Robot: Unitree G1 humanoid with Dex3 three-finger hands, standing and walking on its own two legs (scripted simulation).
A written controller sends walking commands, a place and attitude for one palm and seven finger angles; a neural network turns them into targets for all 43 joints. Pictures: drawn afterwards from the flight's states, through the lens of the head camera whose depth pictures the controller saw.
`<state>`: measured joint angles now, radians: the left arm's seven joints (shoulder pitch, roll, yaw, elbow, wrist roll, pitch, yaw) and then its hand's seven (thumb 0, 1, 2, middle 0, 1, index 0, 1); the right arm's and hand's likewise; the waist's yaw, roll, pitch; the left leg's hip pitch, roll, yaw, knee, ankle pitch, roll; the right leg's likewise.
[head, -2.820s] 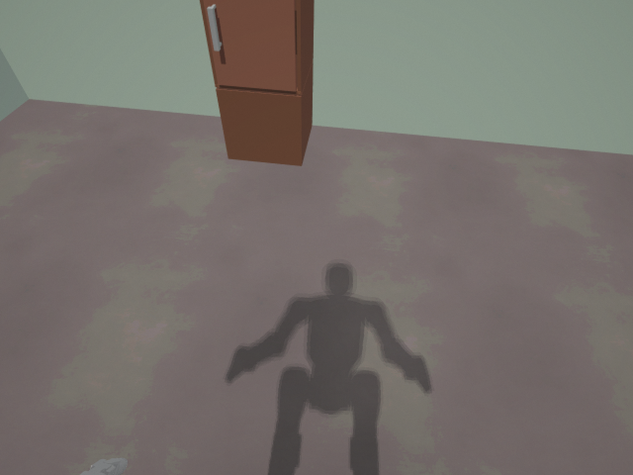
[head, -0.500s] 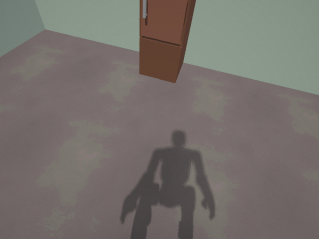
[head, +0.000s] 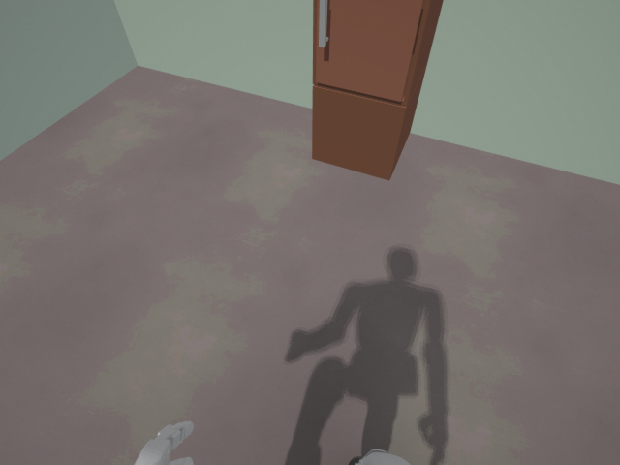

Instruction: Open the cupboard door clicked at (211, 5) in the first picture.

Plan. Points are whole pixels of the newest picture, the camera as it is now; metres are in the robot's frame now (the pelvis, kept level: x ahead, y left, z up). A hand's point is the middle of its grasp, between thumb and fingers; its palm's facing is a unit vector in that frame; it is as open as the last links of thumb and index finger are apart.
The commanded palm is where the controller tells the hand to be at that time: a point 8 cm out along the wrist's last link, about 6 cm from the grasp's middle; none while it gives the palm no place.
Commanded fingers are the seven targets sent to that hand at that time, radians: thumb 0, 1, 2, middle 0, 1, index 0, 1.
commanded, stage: walk to a spot facing it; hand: left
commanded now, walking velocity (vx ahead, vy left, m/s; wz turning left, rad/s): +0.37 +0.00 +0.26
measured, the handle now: (325, 21) +1.46 -0.05 -0.08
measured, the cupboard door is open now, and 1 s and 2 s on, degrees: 0 0 0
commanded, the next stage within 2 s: turn to face it in 1.18 s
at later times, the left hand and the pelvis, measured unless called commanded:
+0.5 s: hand out of the picture +0.10 +0.20 -0.17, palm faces +0.22 -0.97 -0.14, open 7.4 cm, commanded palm none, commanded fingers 0.00 0.90 0.90 -0.20 -0.30 -0.20 -0.30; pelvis +0.22 +0.05 +0.01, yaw +7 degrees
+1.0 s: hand (203, 243) +0.54 +0.22 -0.14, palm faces +0.09 -0.97 -0.22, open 7.4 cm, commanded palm none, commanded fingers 0.00 0.90 0.90 -0.20 -0.30 -0.20 -0.30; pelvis +0.44 +0.02 +0.00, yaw +7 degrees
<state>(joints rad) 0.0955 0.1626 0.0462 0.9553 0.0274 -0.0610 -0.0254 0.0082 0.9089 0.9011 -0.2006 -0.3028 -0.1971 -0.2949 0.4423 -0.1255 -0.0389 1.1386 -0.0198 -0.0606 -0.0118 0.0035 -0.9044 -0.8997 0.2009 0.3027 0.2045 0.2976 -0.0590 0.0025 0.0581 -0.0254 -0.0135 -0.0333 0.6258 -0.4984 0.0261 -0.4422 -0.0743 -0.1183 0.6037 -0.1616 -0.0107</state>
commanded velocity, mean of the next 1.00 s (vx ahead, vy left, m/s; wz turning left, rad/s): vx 0.37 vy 0.00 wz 0.12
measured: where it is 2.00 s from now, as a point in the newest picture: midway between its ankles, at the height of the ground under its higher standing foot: (281, 330)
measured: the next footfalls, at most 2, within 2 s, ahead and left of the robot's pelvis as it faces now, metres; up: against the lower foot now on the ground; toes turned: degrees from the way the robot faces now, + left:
left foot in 0.42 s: +0.31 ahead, +0.15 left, +0.00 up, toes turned +16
right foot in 0.94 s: +0.57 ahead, -0.07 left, +0.00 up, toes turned -3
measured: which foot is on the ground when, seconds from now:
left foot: up 0.00-0.40, down 0.42-0.94, up 0.96-1.00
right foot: down 0.00-0.44, up 0.46-0.92, down 0.94-1.00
